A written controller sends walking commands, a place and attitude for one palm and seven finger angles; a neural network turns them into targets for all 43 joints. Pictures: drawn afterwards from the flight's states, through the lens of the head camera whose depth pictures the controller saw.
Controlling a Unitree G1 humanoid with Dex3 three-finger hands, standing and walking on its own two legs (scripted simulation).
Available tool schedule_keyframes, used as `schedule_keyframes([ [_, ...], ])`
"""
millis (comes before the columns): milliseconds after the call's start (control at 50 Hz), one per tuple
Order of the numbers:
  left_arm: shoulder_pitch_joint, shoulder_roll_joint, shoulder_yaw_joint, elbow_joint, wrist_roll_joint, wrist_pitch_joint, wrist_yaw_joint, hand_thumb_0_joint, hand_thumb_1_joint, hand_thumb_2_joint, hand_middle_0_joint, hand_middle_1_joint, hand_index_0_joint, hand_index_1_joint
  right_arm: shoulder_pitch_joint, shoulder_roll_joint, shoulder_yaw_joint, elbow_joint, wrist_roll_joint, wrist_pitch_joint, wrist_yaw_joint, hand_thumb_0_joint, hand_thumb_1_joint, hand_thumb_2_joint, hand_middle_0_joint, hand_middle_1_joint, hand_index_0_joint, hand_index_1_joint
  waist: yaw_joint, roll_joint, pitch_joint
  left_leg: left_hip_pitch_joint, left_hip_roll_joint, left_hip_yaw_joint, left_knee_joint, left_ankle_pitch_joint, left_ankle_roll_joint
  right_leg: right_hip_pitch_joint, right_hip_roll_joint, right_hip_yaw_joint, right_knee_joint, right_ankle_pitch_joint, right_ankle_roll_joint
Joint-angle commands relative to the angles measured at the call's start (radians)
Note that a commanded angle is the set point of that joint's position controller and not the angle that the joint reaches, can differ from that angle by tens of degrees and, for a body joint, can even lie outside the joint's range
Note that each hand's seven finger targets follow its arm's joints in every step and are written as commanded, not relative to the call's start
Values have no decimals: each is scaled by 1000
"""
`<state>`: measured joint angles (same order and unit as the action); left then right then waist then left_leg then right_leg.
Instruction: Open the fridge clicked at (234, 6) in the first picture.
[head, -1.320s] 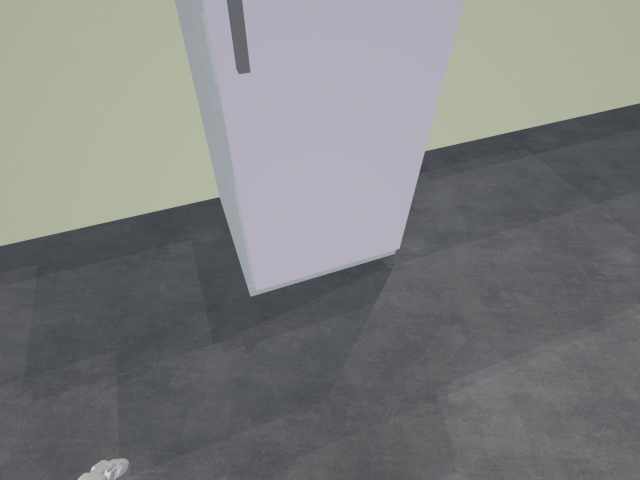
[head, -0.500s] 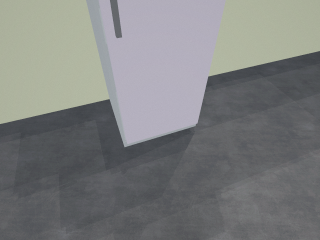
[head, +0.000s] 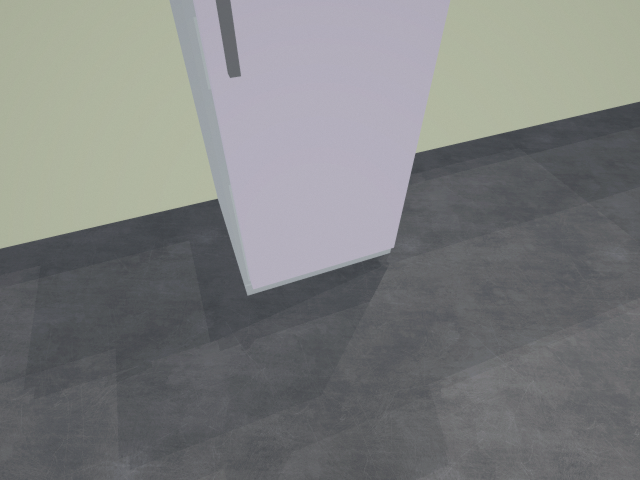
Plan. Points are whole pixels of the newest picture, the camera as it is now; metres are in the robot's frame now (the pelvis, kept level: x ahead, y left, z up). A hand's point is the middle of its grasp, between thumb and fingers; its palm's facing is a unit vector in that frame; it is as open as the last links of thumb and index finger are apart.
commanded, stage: look at it before walking up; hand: left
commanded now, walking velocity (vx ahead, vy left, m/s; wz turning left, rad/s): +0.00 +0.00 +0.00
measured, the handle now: (221, 1) +0.85 +0.23 +0.25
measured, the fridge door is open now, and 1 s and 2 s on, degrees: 0 0 0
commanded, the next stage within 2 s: turn to face it in 0.12 s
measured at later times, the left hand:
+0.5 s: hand out of the picture +0.05 +0.24 -0.17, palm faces +0.07 -0.95 -0.29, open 7.4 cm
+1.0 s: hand out of the picture -0.03 +0.25 -0.17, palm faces +0.29 -0.92 -0.25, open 7.4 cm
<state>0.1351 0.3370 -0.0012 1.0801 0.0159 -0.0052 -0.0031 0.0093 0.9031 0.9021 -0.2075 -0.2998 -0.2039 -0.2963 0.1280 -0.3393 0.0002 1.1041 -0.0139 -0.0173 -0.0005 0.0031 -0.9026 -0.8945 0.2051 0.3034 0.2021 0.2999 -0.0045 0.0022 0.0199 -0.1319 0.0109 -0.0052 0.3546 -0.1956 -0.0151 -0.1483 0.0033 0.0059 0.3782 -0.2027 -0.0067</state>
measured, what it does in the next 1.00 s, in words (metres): lifts its right foot, turning left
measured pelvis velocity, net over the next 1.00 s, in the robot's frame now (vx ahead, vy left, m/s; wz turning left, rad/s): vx -0.03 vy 0.03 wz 0.29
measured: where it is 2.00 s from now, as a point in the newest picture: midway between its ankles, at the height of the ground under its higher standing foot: outside the picture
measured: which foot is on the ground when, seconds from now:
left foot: down 0.00-1.00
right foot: down 0.00-0.60, up 0.62-1.00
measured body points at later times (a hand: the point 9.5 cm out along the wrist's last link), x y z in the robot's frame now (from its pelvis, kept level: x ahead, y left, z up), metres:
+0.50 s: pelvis -0.01 +0.01 -0.01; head +0.01 +0.01 +0.44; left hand +0.05 +0.29 -0.15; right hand +0.07 -0.26 -0.15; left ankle -0.01 +0.12 -0.74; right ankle +0.00 -0.11 -0.75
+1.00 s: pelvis -0.03 +0.03 +0.00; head -0.01 +0.05 +0.45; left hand -0.05 +0.30 -0.15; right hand +0.06 -0.19 -0.15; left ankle -0.01 +0.13 -0.75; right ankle -0.02 -0.11 -0.70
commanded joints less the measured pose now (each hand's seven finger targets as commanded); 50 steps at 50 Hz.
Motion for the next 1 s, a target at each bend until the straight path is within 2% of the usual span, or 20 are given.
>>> schedule_keyframes([
  [0,-42,208,40,-63,-4,-24,15,0,900,900,-200,-300,-200,-300,-44,-202,-37,-61,5,-19,-16,0,-900,-900,200,300,200,300,3,-8,-58,21,106,-90,-44,149,36,9,-121,101,-62,156,-23],
  [220,-43,215,41,-64,-5,-24,15,0,900,900,-200,-300,-200,-300,-48,-205,-36,-62,6,-16,-15,0,-900,-900,200,300,200,300,4,-1,-43,8,103,-93,-46,143,34,19,-125,93,-69,147,-21],
  [300,24,114,31,-65,-7,7,28,0,900,900,-200,-300,-200,-300,2,-86,-17,-70,3,11,-9,0,-900,-900,200,300,200,300,11,-9,-51,-57,90,-86,32,213,20,28,-148,57,8,193,2],
  [340,44,122,39,-79,-7,17,32,0,900,900,-200,-300,-200,-300,10,-86,-23,-86,3,24,-8,0,-900,-900,200,300,200,300,18,-20,-46,-105,76,-86,86,222,17,29,-169,53,35,207,-2],
  [360,55,132,47,-89,-5,20,34,0,900,900,-200,-300,-200,-300,14,-86,-27,-99,3,29,-7,0,-900,-900,200,300,200,300,22,-37,-52,-135,64,-83,127,216,17,39,-188,60,42,214,-14],
  [400,73,160,61,-113,-1,24,37,0,900,900,-200,-300,-200,-300,21,-78,-40,-123,4,41,-6,0,-900,-900,200,300,200,300,28,-111,-55,-185,27,-43,258,111,8,34,-278,107,16,225,-70],
  [440,77,169,73,-138,8,22,42,0,900,900,-200,-300,-200,-300,20,-60,-51,-149,3,52,-7,0,-900,-900,200,300,200,300,34,-211,-26,-261,-1,-6,453,-268,-4,18,-381,159,-22,314,-162],
  [460,64,163,77,-149,14,21,47,0,900,900,-200,-300,-200,-300,31,-60,-59,-156,5,53,-7,0,-900,-900,200,300,200,300,28,-212,-29,-267,11,-10,527,-326,-4,10,-403,151,-16,367,-188],
  [500,12,150,79,-178,20,18,46,0,900,900,-200,-300,-200,-300,65,-29,-63,-157,11,53,2,0,-900,-900,200,300,200,300,-9,-170,6,-220,44,0,472,-325,-12,-57,-384,73,29,402,-170],
  [540,-4,136,81,-190,10,22,40,0,900,900,-200,-300,-200,-300,152,-7,-62,-145,9,45,7,0,-900,-900,200,300,200,300,-45,-138,-32,-99,31,46,236,-108,-13,-92,-332,-26,156,329,-90],
  [560,10,103,76,-199,3,30,37,0,900,900,-200,-300,-200,-300,192,-29,-67,-139,3,36,8,0,-900,-900,200,300,200,300,-59,-3,-44,6,50,-17,105,45,2,-184,-265,-85,305,180,-26],
  [580,30,23,66,-225,-8,40,31,0,900,900,-200,-300,-200,-300,218,-117,-88,-147,-7,26,2,0,-900,-900,200,300,200,300,-60,321,-13,13,268,-374,-50,231,94,-381,-99,-142,533,-288,66],
  [600,0,13,61,-243,-1,48,36,0,900,900,-200,-300,-200,-300,234,-159,-98,-147,-8,28,-7,0,-900,-900,200,300,200,300,-63,314,-15,-56,364,-493,-109,290,176,-390,-60,-33,679,-437,62],
  [620,30,27,68,-227,0,54,34,0,900,900,-200,-300,-200,-300,189,-139,-91,-156,-7,34,-8,0,-900,-900,200,300,200,300,-34,200,-17,-105,351,-400,-123,63,200,-351,-97,11,736,-365,39],
  [640,18,15,73,-213,4,56,32,0,900,900,-200,-300,-200,-300,156,-104,-89,-172,-7,29,-15,0,-900,-900,200,300,200,300,-27,213,-5,-136,290,-404,-145,-65,170,-383,-99,20,757,-297,44],
  [660,19,26,77,-200,7,54,27,0,900,900,-200,-300,-200,-300,121,-85,-82,-183,-8,27,-18,0,-900,-900,200,300,200,300,-12,157,5,-145,265,-384,-133,-101,159,-392,-104,27,774,-242,49],
  [720,70,-8,75,-171,6,45,22,0,900,900,-200,-300,-200,-300,135,-49,-76,-179,-5,16,-26,0,-900,-900,200,300,200,300,-7,76,-37,-53,210,-298,-107,38,152,-397,-94,11,742,-165,65],
  [800,72,-37,73,-166,3,44,24,0,900,900,-200,-300,-200,-300,180,-28,-82,-162,-3,16,-30,0,-900,-900,200,300,200,300,-25,91,-76,37,204,-295,-86,126,178,-389,-79,-1,639,-187,75],
  [900,62,-52,72,-165,3,46,28,0,900,900,-200,-300,-200,-300,192,-21,-86,-152,-7,25,-30,0,-900,-900,200,300,200,300,-38,129,-52,21,202,-332,-98,88,188,-341,-59,-10,520,-234,73],
  [980,95,-66,67,-158,-1,44,33,0,900,900,-200,-300,-200,-300,170,-27,-89,-153,-11,33,-27,0,-900,-900,200,300,200,300,-26,144,-47,-40,199,-363,-101,66,192,-240,-38,-13,400,-248,55],
])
